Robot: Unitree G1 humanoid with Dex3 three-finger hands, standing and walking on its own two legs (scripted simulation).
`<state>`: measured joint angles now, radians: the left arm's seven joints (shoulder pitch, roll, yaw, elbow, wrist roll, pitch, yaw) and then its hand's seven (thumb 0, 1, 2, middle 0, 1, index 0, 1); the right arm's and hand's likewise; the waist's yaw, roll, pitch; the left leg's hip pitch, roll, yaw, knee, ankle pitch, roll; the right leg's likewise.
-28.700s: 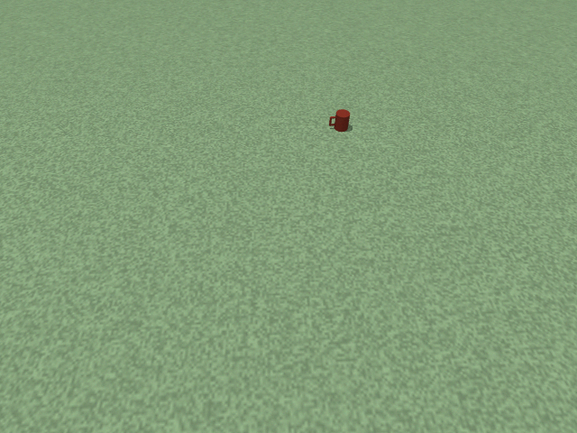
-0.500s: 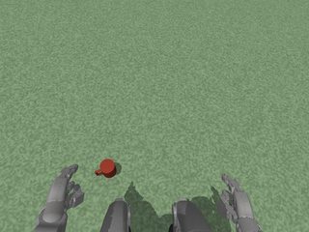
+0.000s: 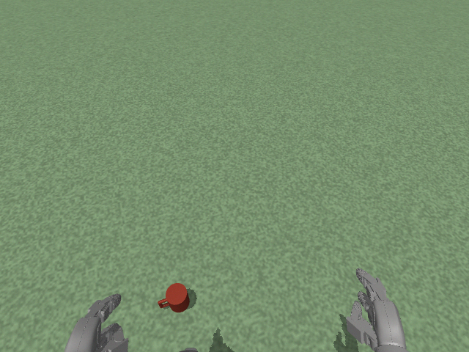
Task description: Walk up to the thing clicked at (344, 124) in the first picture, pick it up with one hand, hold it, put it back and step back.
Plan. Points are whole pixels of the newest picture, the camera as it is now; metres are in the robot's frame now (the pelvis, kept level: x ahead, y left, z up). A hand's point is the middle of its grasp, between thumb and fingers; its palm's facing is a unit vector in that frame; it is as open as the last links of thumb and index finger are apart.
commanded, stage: home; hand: left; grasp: from above
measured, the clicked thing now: (173, 299) +0.42 +0.21 -0.67
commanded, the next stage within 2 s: stand in 1.78 s
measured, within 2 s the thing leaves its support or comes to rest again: neither
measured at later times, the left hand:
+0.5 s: hand (125, 341) +0.16 +0.18 -0.05, palm faces +0.04 -0.98 -0.20, open 7.4 cm
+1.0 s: hand (125, 339) +0.17 +0.18 -0.05, palm faces +0.04 -0.98 -0.20, open 7.4 cm
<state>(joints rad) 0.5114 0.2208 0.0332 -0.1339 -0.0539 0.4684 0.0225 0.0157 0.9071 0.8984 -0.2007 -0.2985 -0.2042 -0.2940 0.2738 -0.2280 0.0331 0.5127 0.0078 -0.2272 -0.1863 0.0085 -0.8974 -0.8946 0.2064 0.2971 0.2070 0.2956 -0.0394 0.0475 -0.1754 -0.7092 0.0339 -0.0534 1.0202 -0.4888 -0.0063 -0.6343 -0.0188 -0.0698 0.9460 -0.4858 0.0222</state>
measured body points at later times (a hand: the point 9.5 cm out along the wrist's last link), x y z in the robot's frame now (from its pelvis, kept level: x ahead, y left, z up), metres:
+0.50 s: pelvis +0.00 +0.00 +0.00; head +0.02 +0.01 +0.45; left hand +0.16 +0.23 -0.03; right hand +0.15 -0.24 -0.07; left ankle +0.01 +0.12 -0.68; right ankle -0.01 -0.14 -0.68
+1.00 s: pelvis +0.01 +0.00 +0.00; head +0.02 +0.01 +0.45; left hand +0.16 +0.23 -0.03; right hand +0.16 -0.24 -0.06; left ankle +0.01 +0.12 -0.68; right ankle -0.01 -0.14 -0.68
